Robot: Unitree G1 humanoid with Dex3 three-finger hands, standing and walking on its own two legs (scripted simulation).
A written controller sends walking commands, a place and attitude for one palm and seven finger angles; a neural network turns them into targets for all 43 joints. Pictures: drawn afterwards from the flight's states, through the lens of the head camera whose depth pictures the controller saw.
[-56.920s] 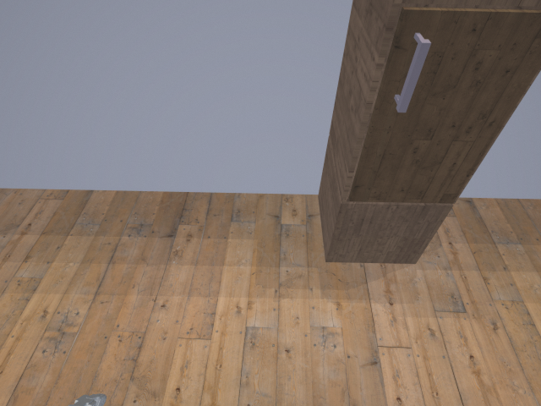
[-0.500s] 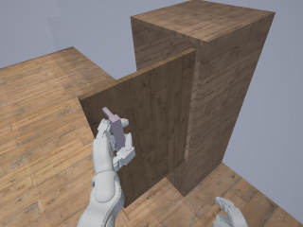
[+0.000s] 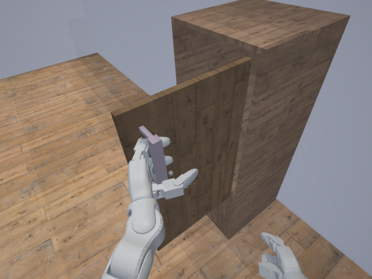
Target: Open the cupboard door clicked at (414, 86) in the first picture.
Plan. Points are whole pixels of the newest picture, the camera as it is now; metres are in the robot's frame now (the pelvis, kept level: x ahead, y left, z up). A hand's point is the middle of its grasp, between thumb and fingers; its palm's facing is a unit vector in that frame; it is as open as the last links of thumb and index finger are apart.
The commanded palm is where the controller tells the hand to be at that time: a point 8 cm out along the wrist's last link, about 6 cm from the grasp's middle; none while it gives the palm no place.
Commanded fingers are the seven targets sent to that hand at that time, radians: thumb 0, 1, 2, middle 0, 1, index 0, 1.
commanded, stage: open thumb and fingers to let go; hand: left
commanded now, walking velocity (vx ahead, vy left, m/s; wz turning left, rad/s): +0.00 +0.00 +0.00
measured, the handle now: (154, 162) +0.32 +0.10 +0.12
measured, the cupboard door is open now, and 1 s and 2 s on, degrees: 90 94 93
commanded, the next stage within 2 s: slide the hand sideways off the handle in 0.42 s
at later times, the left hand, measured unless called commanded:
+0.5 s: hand (168, 171) +0.29 +0.06 +0.13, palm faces +0.23 -0.97 -0.01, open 14.9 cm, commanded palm +0.24 +0.09 +0.13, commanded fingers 0.00 -0.50 0.30 -0.15 -0.30 -0.15 -0.30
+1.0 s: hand (166, 194) +0.24 +0.06 +0.13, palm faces -0.15 -0.99 -0.01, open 16.3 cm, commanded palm +0.21 +0.12 +0.13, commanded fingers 0.00 -0.50 0.30 -0.15 -0.30 -0.15 -0.30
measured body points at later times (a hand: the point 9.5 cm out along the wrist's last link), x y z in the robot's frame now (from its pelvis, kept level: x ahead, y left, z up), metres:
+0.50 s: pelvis -0.01 +0.03 -0.01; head -0.03 +0.01 +0.44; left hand +0.27 +0.12 +0.14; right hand +0.19 -0.17 -0.10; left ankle +0.01 +0.13 -0.74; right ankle +0.00 -0.06 -0.74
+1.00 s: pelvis -0.01 +0.02 +0.00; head -0.05 +0.01 +0.45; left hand +0.24 +0.11 +0.14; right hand +0.18 -0.17 -0.08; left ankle +0.01 +0.13 -0.74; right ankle +0.00 -0.06 -0.74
